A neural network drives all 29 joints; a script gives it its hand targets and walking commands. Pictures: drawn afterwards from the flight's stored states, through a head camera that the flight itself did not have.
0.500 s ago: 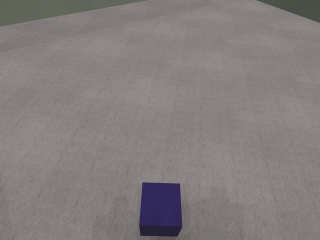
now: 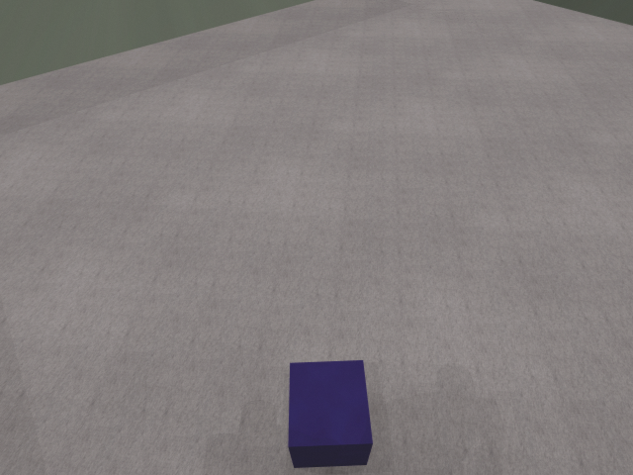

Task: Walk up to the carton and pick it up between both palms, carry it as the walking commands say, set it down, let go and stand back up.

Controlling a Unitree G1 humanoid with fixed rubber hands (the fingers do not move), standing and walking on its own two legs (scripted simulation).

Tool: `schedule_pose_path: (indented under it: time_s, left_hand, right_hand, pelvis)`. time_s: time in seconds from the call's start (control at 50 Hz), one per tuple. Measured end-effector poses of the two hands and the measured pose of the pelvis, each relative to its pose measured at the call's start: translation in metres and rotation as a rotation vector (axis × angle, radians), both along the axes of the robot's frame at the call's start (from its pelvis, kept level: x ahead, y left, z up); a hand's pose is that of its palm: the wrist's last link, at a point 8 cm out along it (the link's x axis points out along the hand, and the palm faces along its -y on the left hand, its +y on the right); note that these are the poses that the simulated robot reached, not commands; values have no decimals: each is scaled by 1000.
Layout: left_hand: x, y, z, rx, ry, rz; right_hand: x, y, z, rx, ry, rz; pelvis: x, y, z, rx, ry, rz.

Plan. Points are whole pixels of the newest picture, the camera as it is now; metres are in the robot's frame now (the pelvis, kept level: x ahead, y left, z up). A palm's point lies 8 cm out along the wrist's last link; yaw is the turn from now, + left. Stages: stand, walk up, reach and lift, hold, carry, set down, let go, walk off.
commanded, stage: walk up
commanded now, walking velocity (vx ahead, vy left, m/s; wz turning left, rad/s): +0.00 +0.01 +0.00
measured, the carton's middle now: (328, 414) +0.43 +0.00 -0.67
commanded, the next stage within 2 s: stand in 0.74 s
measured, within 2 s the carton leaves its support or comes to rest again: neither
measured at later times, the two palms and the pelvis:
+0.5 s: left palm out of the picture -0.05 +0.17 -0.15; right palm out of the picture -0.05 -0.22 -0.15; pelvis +0.00 -0.02 +0.00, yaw +0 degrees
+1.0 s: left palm out of the picture -0.04 +0.17 -0.15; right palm out of the picture -0.04 -0.22 -0.15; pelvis +0.01 -0.03 +0.00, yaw +0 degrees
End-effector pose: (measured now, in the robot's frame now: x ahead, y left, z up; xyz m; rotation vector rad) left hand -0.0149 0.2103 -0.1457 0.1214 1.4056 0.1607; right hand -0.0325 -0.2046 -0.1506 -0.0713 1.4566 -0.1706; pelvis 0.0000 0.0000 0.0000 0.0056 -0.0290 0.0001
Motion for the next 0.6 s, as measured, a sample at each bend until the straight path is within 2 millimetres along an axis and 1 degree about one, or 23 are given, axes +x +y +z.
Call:
schedule_pose_path:
  time_s: [0.14, 0.3, 0.46, 0.6]
  left_hand:
    - [-18, -14, -1, -16, 27, 15]
    - [-30, -28, -1, -28, 47, 22]
    - [-33, -36, 0, -29, 53, 28]
    - [-29, -41, 0, -29, 48, 33]
  right_hand:
    - [-9, -8, 0, -3, 19, 3]
    - [-13, -10, -1, 13, 31, 0]
    - [-19, -13, -2, 22, 52, -6]
    - [-21, -17, -2, 21, 72, -8]
  pelvis:
    - [-3, -8, 0, 1, 3, 2]
    - [-3, -16, -1, 1, 7, 3]
    - [-1, -22, -1, -1, 14, 4]
    - [3, -25, -1, -1, 18, 6]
